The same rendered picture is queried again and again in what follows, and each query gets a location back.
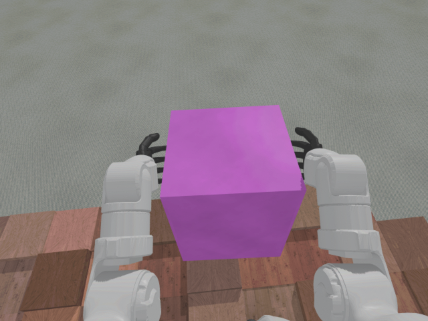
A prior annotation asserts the right robot forearm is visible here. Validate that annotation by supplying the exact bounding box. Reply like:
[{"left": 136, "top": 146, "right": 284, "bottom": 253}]
[{"left": 304, "top": 148, "right": 398, "bottom": 311}]

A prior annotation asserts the robot right hand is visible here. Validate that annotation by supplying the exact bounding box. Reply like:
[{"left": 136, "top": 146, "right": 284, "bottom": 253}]
[{"left": 291, "top": 127, "right": 322, "bottom": 180}]

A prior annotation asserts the carton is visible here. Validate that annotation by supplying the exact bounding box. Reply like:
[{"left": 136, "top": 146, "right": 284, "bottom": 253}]
[{"left": 160, "top": 105, "right": 306, "bottom": 261}]

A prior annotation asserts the robot left hand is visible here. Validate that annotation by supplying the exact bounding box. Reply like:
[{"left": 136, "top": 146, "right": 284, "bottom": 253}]
[{"left": 136, "top": 133, "right": 167, "bottom": 184}]

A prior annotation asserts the left robot forearm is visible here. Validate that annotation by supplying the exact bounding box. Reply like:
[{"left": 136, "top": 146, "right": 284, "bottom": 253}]
[{"left": 83, "top": 155, "right": 158, "bottom": 319}]

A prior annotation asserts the right robot upper arm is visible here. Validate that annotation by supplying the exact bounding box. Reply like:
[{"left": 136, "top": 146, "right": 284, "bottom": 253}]
[{"left": 314, "top": 263, "right": 428, "bottom": 321}]

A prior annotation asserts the left robot upper arm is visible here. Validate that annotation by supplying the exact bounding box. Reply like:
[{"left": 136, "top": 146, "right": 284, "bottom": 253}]
[{"left": 84, "top": 270, "right": 161, "bottom": 321}]

